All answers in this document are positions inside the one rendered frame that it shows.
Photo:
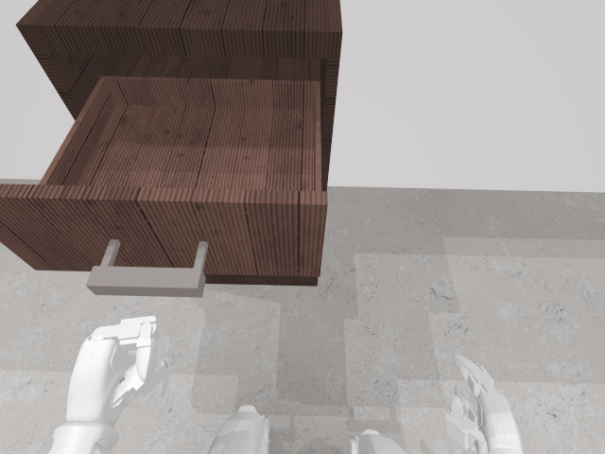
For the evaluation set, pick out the robot left thigh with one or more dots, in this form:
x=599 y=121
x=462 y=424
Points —
x=244 y=432

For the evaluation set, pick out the robot right hand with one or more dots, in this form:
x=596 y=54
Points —
x=491 y=423

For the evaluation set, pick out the robot right thigh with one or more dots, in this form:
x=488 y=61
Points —
x=373 y=444

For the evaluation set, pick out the robot left forearm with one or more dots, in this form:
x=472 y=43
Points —
x=84 y=438

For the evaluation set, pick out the cabinet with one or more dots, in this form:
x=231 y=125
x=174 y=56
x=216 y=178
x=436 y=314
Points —
x=78 y=41

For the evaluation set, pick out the handle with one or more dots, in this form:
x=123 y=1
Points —
x=145 y=281

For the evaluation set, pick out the robot thigh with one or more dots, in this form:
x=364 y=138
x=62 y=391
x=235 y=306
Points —
x=373 y=444
x=244 y=432

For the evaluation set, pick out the robot left hand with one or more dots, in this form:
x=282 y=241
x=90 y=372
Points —
x=134 y=349

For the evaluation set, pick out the drawer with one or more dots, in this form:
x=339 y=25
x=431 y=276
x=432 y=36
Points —
x=163 y=163

